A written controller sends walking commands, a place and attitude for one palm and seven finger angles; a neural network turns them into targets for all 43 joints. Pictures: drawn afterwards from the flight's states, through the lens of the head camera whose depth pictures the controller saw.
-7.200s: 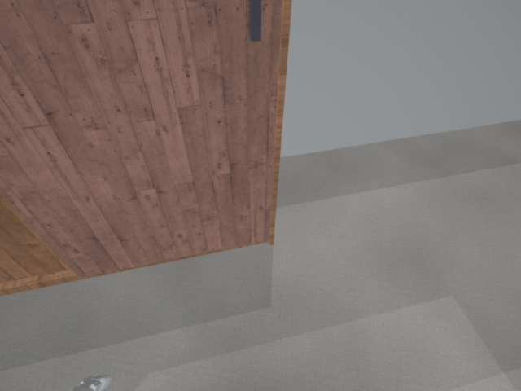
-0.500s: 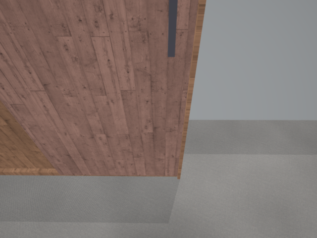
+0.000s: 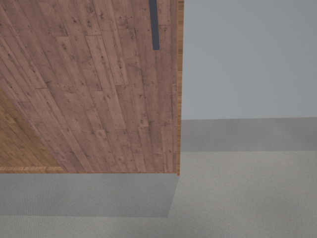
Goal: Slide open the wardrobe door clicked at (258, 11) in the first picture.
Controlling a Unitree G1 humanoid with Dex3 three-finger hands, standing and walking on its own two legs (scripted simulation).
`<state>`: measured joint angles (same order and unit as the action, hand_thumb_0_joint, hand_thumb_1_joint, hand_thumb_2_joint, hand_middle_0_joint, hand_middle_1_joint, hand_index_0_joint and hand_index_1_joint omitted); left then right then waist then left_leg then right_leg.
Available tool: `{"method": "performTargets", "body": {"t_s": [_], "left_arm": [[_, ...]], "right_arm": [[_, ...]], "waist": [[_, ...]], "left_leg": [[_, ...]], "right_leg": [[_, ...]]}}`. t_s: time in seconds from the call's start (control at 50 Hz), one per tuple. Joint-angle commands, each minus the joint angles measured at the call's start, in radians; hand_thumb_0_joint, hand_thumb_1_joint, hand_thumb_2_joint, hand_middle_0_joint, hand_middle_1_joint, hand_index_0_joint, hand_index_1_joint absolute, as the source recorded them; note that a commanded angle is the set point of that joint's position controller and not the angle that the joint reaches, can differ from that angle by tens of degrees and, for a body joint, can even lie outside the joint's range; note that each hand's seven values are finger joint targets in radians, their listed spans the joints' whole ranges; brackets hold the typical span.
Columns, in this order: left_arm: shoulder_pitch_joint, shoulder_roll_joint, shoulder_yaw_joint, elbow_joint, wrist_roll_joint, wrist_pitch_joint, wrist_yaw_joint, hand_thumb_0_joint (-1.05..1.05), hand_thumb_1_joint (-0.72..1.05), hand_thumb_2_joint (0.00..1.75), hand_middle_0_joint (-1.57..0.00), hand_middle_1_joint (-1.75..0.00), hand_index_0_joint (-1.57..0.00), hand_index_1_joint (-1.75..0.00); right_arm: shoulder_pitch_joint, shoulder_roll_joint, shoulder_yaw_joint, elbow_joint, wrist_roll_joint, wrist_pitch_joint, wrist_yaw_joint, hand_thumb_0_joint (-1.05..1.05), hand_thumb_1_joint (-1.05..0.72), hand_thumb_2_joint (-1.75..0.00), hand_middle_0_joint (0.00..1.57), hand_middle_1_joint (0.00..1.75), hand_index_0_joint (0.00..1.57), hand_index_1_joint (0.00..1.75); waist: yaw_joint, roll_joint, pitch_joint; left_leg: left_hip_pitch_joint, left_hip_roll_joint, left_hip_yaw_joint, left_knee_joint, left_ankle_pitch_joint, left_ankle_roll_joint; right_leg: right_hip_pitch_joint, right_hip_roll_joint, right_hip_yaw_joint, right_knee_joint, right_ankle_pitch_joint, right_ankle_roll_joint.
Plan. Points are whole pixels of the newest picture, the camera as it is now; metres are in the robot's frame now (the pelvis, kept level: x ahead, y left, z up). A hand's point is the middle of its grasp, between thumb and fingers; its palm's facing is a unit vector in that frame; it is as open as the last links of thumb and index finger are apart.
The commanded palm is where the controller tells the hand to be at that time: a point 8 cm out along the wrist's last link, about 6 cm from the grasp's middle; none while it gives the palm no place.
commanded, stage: look again from close up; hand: right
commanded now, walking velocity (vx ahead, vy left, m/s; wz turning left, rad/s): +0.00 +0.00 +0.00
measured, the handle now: (154, 19) +0.69 +0.05 +0.28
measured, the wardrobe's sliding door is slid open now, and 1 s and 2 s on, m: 0.00 0.00 0.00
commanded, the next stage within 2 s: none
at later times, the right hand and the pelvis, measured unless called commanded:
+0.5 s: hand out of the picture -0.04 -0.30 -0.15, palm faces -0.01 +0.98 -0.21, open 7.4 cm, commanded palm none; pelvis -0.09 -0.11 +0.02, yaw +3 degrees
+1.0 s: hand out of the picture -0.18 -0.26 -0.15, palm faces +0.02 +0.99 -0.16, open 7.4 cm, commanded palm none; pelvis -0.11 -0.11 +0.02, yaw +3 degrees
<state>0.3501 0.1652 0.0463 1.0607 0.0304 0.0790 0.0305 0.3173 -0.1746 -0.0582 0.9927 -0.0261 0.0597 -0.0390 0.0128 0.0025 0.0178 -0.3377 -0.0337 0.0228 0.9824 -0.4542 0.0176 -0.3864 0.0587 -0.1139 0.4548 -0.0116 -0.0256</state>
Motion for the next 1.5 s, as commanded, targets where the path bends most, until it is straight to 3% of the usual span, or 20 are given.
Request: {"method": "performTargets", "body": {"t_s": [0.0, 0.02, 0.04, 0.06, 0.08, 0.12, 0.16, 0.18, 0.2, 0.22, 0.24, 0.26, 0.3, 0.38, 0.46, 0.54, 0.6, 0.76, 0.92, 1.48], "left_arm": [[-0.324, 0.141, 0.058, -0.148, -0.028, 0.015, 0.023, 0.00, 0.90, 0.90, -0.20, -0.30, -0.20, -0.30], [-0.071, 0.038, 0.064, -0.130, -0.033, 0.027, 0.037, 0.00, 0.90, 0.90, -0.20, -0.30, -0.20, -0.30], [0.094, 0.129, 0.082, -0.141, -0.026, 0.035, 0.020, 0.00, 0.90, 0.90, -0.20, -0.30, -0.20, -0.30], [0.200, 0.187, 0.086, -0.121, -0.019, 0.035, -0.007, 0.00, 0.90, 0.90, -0.20, -0.30, -0.20, -0.30], [0.275, 0.117, 0.051, -0.101, -0.019, 0.004, -0.023, 0.00, 0.90, 0.90, -0.20, -0.30, -0.20, -0.30], [0.059, 0.077, 0.031, -0.126, -0.023, -0.037, -0.026, 0.00, 0.90, 0.90, -0.20, -0.30, -0.20, -0.30], [0.062, 0.072, 0.008, -0.108, -0.023, -0.080, -0.016, 0.00, 0.90, 0.90, -0.20, -0.30, -0.20, -0.30], [0.058, 0.142, 0.015, -0.117, -0.018, -0.104, -0.009, 0.00, 0.90, 0.90, -0.20, -0.30, -0.20, -0.30], [0.031, 0.162, 0.013, -0.136, -0.010, -0.100, 0.012, 0.00, 0.90, 0.90, -0.20, -0.30, -0.20, -0.30], [-0.021, 0.175, 0.010, -0.167, 0.001, -0.089, 0.014, 0.00, 0.90, 0.90, -0.20, -0.30, -0.20, -0.30], [-0.059, 0.171, 0.008, -0.172, 0.009, -0.091, 0.021, 0.00, 0.90, 0.90, -0.20, -0.30, -0.20, -0.30], [-0.059, 0.185, 0.009, -0.146, 0.008, -0.096, 0.018, 0.00, 0.90, 0.90, -0.20, -0.30, -0.20, -0.30], [-0.073, 0.169, 0.006, -0.136, 0.002, -0.092, 0.014, 0.00, 0.90, 0.90, -0.20, -0.30, -0.20, -0.30], [-0.049, 0.143, 0.005, -0.093, -0.005, -0.078, 0.007, 0.00, 0.90, 0.90, -0.20, -0.30, -0.20, -0.30], [-0.008, 0.125, 0.009, -0.046, -0.012, -0.067, 0.003, 0.00, 0.90, 0.90, -0.20, -0.30, -0.20, -0.30], [0.012, 0.056, -0.012, -0.019, -0.018, -0.075, -0.004, 0.00, 0.90, 0.90, -0.20, -0.30, -0.20, -0.30], [0.033, 0.063, -0.009, 0.001, -0.017, -0.069, -0.005, 0.00, 0.90, 0.90, -0.20, -0.30, -0.20, -0.30], [0.012, 0.076, -0.005, 0.016, -0.015, -0.063, -0.001, 0.00, 0.90, 0.90, -0.20, -0.30, -0.20, -0.30], [0.033, 0.046, -0.008, 0.025, -0.017, -0.062, -0.001, 0.00, 0.90, 0.90, -0.20, -0.30, -0.20, -0.30], [0.036, 0.029, -0.034, 0.041, -0.017, -0.088, 0.003, 0.00, 0.90, 0.90, -0.20, -0.30, -0.20, -0.30]], "right_arm": [[0.742, -0.115, -0.061, 0.152, 0.012, 0.029, -0.027, 0.00, -0.90, -0.90, 0.20, 0.30, 0.20, 0.30], [0.210, -0.063, 0.028, 0.003, 0.003, 0.023, -0.041, 0.00, -0.90, -0.90, 0.20, 0.30, 0.20, 0.30], [-0.222, -0.134, 0.011, -0.160, -0.016, -0.017, -0.048, 0.00, -0.90, -0.90, 0.20, 0.30, 0.20, 0.30], [-0.498, -0.301, -0.043, -0.254, -0.020, -0.043, -0.053, 0.00, -0.90, -0.90, 0.20, 0.30, 0.20, 0.30], [-0.513, -0.262, -0.026, -0.272, -0.012, -0.060, -0.041, 0.00, -0.90, -0.90, 0.20, 0.30, 0.20, 0.30], [-0.146, -0.178, -0.019, -0.151, -0.024, -0.060, -0.034, 0.00, -0.90, -0.90, 0.20, 0.30, 0.20, 0.30], [0.025, -0.166, -0.012, -0.071, -0.003, -0.037, -0.012, 0.00, -0.90, -0.90, 0.20, 0.30, 0.20, 0.30], [0.091, -0.115, -0.008, -0.065, 0.005, -0.031, 0.002, 0.00, -0.90, -0.90, 0.20, 0.30, 0.20, 0.30], [0.095, -0.108, -0.001, -0.063, 0.006, -0.028, 0.004, 0.00, -0.90, -0.90, 0.20, 0.30, 0.20, 0.30], [0.073, -0.113, -0.003, -0.079, 0.009, -0.024, 0.013, 0.00, -0.90, -0.90, 0.20, 0.30, 0.20, 0.30], [0.045, -0.107, -0.007, -0.076, 0.006, -0.025, 0.023, 0.00, -0.90, -0.90, 0.20, 0.30, 0.20, 0.30], [-0.001, -0.092, -0.005, -0.059, 0.002, -0.017, 0.021, 0.00, -0.90, -0.90, 0.20, 0.30, 0.20, 0.30], [-0.009, -0.094, 0.004, -0.060, 0.006, -0.018, 0.017, 0.00, -0.90, -0.90, 0.20, 0.30, 0.20, 0.30], [0.014, -0.072, 0.018, -0.032, 0.010, -0.030, 0.019, 0.00, -0.90, -0.90, 0.20, 0.30, 0.20, 0.30], [0.086, -0.064, 0.017, 0.018, 0.014, -0.032, 0.011, 0.00, -0.90, -0.90, 0.20, 0.30, 0.20, 0.30], [0.100, -0.098, 0.019, 0.035, 0.013, -0.049, -0.001, 0.00, -0.90, -0.90, 0.20, 0.30, 0.20, 0.30], [0.062, -0.076, 0.027, 0.039, 0.012, -0.057, -0.001, 0.00, -0.90, -0.90, 0.20, 0.30, 0.20, 0.30], [0.201, -0.031, 0.034, 0.096, 0.003, -0.053, -0.001, 0.00, -0.90, -0.90, 0.20, 0.30, 0.20, 0.30], [0.219, -0.011, 0.037, 0.109, 0.005, -0.064, -0.005, 0.00, -0.90, -0.90, 0.20, 0.30, 0.20, 0.30], [0.145, -0.018, 0.044, 0.086, 0.015, -0.084, -0.009, 0.00, -0.90, -0.90, 0.20, 0.30, 0.20, 0.30]], "waist": [[-0.314, 0.298, 0.118], [-0.020, 0.487, 0.149], [0.167, 0.275, 0.165], [0.289, 0.209, 0.075], [0.320, 0.096, 0.006], [0.065, 0.084, 0.111], [-0.001, -0.129, 0.101], [-0.034, -0.430, 0.137], [-0.038, -0.423, 0.116], [-0.052, -0.263, 0.099], [-0.055, -0.109, 0.062], [-0.027, -0.160, 0.056], [-0.032, -0.058, 0.061], [-0.021, -0.091, 0.030], [-0.032, -0.074, 0.037], [-0.007, -0.002, 0.046], [0.016, 0.057, 0.056], [-0.022, -0.068, 0.100], [-0.004, 0.016, 0.087], [-0.011, 0.002, 0.057]], "left_leg": [[0.389, 0.182, 0.019, -0.843, -0.069, 0.131], [-0.202, 0.359, -0.230, -0.703, -0.008, 0.179], [-0.491, 0.426, -0.258, -0.803, -0.101, 0.192], [-0.493, 0.456, -0.253, -0.853, -0.094, 0.211], [-0.380, 0.356, -0.216, -0.835, -0.132, 0.132], [-0.113, 0.272, -0.129, -0.650, 0.045, 0.104], [0.015, 0.185, -0.074, -0.362, 0.156, 0.058], [-0.122, 0.082, -0.012, -0.193, 0.001, -0.009], [-0.136, 0.069, -0.059, -0.080, -0.097, -0.026], [-0.043, 0.102, -0.088, -0.061, -0.051, -0.015], [-0.017, 0.078, -0.054, -0.077, -0.010, -0.018], [-0.061, 0.066, -0.076, -0.041, 0.020, -0.023], [-0.067, 0.086, -0.109, -0.048, 0.058, -0.019], [0.041, 0.063, -0.038, -0.335, 0.033, -0.017], [0.246, 0.037, -0.003, -0.608, 0.158, -0.002], [0.153, 0.170, -0.139, -0.700, 0.130, 0.068], [0.044, 0.134, -0.116, -0.698, 0.077, 0.039], [0.103, 0.079, -0.058, -0.618, 0.081, 0.019], [0.021, 0.109, -0.105, -0.670, 0.021, 0.029], [0.101, 0.123, -0.109, -0.651, 0.222, 0.033]], "right_leg": [[-0.299, 0.094, 0.025, 0.435, -0.546, 0.330], [-0.185, 0.022, 0.295, 1.079, -0.683, 0.148], [-0.039, -0.014, 0.376, 1.211, -0.449, 0.066], [0.093, -0.071, 0.327, 1.237, -0.353, -0.045], [0.106, -0.089, 0.218, 0.983, -0.328, 0.030], [0.038, -0.119, 0.139, 0.387, -0.467, 0.031], [0.133, -0.078, 0.116, -0.113, -0.300, 0.032], [0.145, -0.233, 0.413, -0.151, -0.013, 0.012], [0.062, -0.345, 0.525, -0.177, -0.027, -0.063], [-0.072, -0.376, 0.513, -0.224, -0.272, -0.127], [-0.066, -0.318, 0.518, -0.247, -0.376, -0.121], [-0.012, -0.312, 0.560, -0.268, -0.424, -0.109], [-0.004, -0.319, 0.529, -0.290, -0.503, -0.121], [0.113, -0.262, 0.449, -0.295, -0.457, -0.120], [0.065, -0.210, 0.380, -0.328, -0.474, -0.045], [0.148, -0.096, 0.227, -0.174, -0.241, 0.030], [0.212, -0.119, 0.238, -0.156, -0.257, 0.010], [0.085, -0.145, 0.296, -0.294, -0.465, 0.005], [0.150, -0.120, 0.256, -0.205, -0.360, 0.005], [0.166, -0.129, 0.219, -0.093, -0.087, -0.010]]}}
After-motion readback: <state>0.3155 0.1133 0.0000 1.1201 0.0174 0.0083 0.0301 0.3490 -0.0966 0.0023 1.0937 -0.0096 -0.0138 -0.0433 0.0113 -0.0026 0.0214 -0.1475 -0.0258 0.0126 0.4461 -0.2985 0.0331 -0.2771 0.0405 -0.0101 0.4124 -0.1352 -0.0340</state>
